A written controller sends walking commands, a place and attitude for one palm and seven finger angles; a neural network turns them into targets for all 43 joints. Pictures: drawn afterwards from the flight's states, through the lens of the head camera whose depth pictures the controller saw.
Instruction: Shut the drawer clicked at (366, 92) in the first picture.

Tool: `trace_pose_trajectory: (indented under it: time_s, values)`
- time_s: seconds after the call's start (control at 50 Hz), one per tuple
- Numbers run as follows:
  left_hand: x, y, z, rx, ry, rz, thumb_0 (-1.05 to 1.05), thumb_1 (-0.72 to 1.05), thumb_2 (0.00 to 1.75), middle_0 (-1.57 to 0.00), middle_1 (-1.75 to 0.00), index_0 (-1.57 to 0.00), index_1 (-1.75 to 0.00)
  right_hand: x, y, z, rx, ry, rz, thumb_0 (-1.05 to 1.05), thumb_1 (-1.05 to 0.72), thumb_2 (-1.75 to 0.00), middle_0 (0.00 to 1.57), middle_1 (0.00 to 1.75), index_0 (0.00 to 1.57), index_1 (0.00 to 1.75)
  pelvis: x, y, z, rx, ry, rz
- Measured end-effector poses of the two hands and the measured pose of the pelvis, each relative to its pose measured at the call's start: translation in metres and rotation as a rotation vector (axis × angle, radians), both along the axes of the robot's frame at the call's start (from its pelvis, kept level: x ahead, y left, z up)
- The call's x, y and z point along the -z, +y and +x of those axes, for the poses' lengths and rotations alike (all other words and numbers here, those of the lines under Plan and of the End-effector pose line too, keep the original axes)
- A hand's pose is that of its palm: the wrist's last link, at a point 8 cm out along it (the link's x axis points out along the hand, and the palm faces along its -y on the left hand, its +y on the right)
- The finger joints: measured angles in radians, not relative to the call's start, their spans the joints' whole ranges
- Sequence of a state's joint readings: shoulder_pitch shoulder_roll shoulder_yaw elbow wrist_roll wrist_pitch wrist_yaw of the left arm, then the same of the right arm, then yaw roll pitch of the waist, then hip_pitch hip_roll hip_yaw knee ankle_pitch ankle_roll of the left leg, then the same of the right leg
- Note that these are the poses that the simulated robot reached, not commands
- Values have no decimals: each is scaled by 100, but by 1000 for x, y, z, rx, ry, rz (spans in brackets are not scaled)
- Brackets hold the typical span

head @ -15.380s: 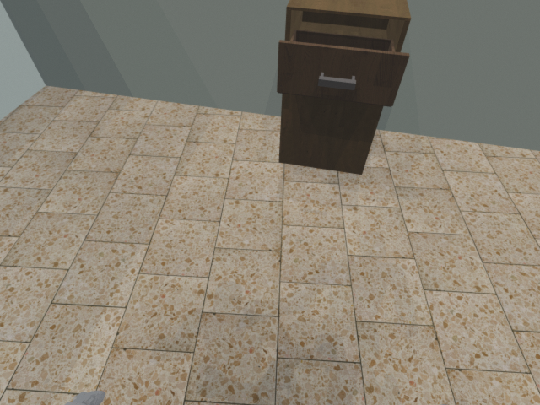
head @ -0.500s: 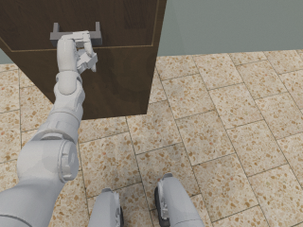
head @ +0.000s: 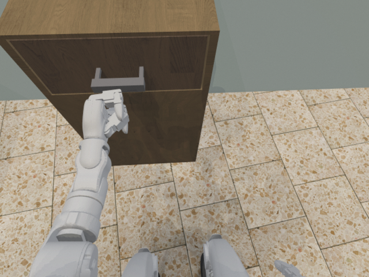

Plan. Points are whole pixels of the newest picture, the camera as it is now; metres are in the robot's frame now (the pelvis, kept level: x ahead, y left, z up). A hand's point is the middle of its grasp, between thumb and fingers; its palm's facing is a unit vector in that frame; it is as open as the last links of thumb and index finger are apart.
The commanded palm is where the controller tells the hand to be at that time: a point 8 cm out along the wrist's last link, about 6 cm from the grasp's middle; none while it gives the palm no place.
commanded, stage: draw the hand back to the body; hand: left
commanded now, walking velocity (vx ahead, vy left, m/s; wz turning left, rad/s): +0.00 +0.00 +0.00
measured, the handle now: (119, 78) +0.57 +0.13 +0.02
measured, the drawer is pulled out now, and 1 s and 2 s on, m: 0.00 0.00 0.00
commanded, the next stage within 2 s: step back with the hand held close in 1.22 s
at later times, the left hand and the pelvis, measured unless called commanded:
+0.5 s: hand (63, 166) +0.30 +0.16 +0.14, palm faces +0.07 -0.97 -0.24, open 3.3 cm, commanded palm +0.26 +0.22 +0.16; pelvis +0.02 +0.00 +0.06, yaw +2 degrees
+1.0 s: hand out of the picture +0.21 +0.25 +0.24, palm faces +0.39 -0.83 -0.39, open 3.2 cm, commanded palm +0.15 +0.29 +0.26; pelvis +0.03 +0.01 +0.09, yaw +2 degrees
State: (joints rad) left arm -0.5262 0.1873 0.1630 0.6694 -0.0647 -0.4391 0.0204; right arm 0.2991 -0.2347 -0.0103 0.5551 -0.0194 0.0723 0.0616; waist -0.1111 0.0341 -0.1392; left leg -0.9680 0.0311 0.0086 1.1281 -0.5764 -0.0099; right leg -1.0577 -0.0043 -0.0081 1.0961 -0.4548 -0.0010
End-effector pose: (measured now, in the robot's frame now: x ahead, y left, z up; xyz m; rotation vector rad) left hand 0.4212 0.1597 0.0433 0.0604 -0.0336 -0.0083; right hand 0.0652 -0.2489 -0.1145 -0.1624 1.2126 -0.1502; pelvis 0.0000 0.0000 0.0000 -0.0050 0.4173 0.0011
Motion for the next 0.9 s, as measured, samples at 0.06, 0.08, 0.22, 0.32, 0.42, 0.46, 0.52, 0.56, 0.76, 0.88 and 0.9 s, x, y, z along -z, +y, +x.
trace_pose_trajectory:
  time_s: [0.06, 0.08, 0.22, 0.32, 0.42, 0.46, 0.52, 0.56, 0.76, 0.88, 0.9]
  values:
    - [-14, 10, -22, -2, 24, 1, 1, 90, 90, -139, -160, -140, -160, -13, 3, 15, -7, -44, 16, 0, -91, -90, 20, 30, 20, 30, -13, -1, 6, -1, -36, 1]
    - [-20, 13, -29, -4, 26, 0, 1, 90, 90, -139, -160, -140, -160, -18, 4, 21, -13, -61, 19, 0, -91, -90, 20, 30, 20, 30, -17, -2, 7, -3, -49, 1]
    - [-53, 29, -72, -1, 0, 0, 1, 90, 90, -140, -160, -140, -160, -45, 6, 62, -82, -199, 11, 0, -91, -90, 20, 30, 20, 30, -35, -4, 12, -31, -135, -2]
    - [-70, 36, -95, 18, 4, -3, 1, 90, 90, -140, -160, -140, -160, -65, 9, 91, -110, -322, 6, 0, -91, -90, 20, 30, 20, 30, -42, -4, 12, -35, -190, -1]
    - [-93, 45, -122, -16, 27, 99, 1, 90, 90, -140, -160, -140, -160, -86, 17, 113, -114, -419, 6, 1, -91, -90, 20, 30, 20, 30, -53, -4, 13, -28, -257, 7]
    - [-101, 50, -134, -48, 52, 150, 1, 90, 90, -140, -160, -140, -160, -95, 21, 121, -114, -441, 1, 1, -91, -90, 20, 30, 20, 30, -59, -4, 14, -29, -287, 8]
    - [-113, 60, -150, -109, 78, 194, 1, 90, 90, -140, -160, -140, -160, -105, 28, 131, -129, -464, -6, 1, -91, -90, 20, 30, 20, 30, -67, -3, 16, -30, -327, 9]
    - [-121, 68, -159, -152, 83, 210, 1, 90, 90, -140, -160, -140, -160, -111, 33, 136, -145, -476, -8, 1, -91, -90, 20, 30, 20, 30, -72, -2, 17, -33, -352, 9]
    - [-164, 97, -203, -292, 24, 252, 1, 90, 90, -140, -160, -140, -160, -126, 53, 151, -213, -522, 4, 1, -91, -90, 20, 30, 21, 30, -85, 3, 25, -38, -438, 5]
    - [-187, 113, -226, -349, -22, 300, 1, 90, 90, -140, -160, -140, -160, -128, 57, 151, -230, -531, 10, 1, -90, -90, 21, 30, 21, 30, -89, 6, 29, -37, -460, 1]
    - [-192, 116, -230, -359, -33, 311, 1, 90, 90, -140, -160, -140, -160, -128, 58, 150, -232, -532, 11, 1, -90, -90, 21, 30, 21, 30, -89, 6, 29, -37, -462, 1]
